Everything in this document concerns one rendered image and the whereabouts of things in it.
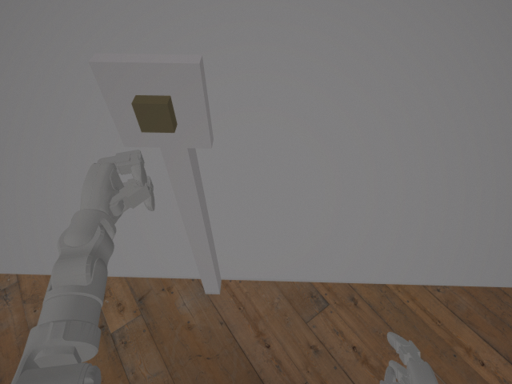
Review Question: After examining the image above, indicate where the left robot forearm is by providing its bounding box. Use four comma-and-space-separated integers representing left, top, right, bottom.
11, 209, 116, 384

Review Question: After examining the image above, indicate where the robot left hand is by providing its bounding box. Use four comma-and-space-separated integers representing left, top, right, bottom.
80, 150, 155, 224

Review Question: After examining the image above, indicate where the robot left upper arm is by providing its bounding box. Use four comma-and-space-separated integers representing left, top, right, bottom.
16, 362, 101, 384

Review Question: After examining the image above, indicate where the robot right hand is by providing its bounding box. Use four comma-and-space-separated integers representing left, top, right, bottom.
380, 332, 438, 384

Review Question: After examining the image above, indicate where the button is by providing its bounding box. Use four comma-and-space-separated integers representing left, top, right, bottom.
131, 95, 177, 133

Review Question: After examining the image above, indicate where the panel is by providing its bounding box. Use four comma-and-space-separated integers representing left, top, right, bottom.
88, 54, 222, 294

